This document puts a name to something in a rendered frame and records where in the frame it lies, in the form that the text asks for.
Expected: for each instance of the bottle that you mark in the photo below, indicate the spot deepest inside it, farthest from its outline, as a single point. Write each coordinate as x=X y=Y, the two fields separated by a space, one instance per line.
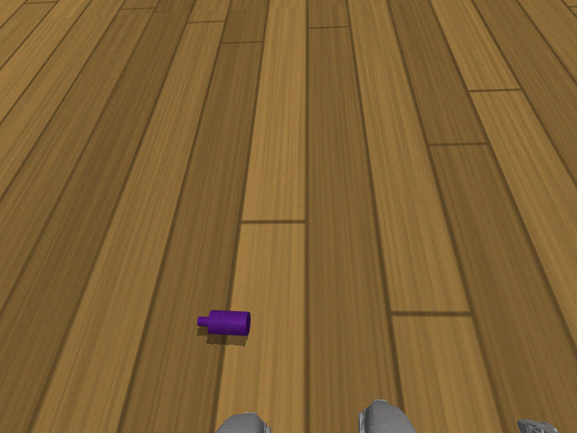
x=224 y=322

